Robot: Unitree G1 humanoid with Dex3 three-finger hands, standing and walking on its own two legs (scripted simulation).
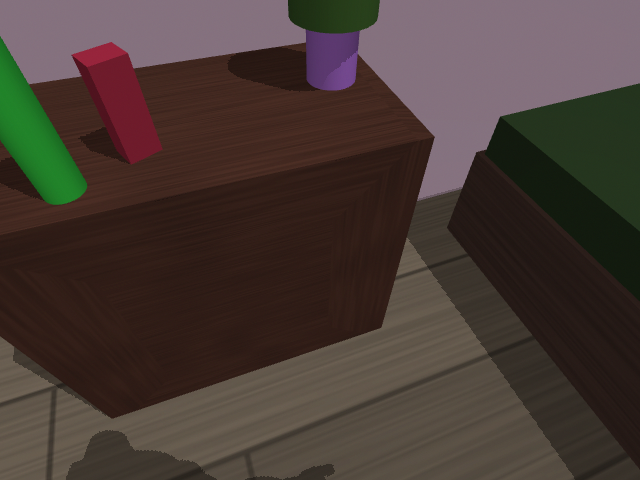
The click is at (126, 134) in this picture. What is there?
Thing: carton on end
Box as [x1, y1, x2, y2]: [72, 42, 162, 164]
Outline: 72,54 76,65 117,151 131,164 162,149 127,53 110,42
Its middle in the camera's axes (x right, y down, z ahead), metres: -0.33 -0.23 +0.67
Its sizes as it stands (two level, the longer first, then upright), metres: 0.064 0.055 0.181
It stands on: a support 0.80 m high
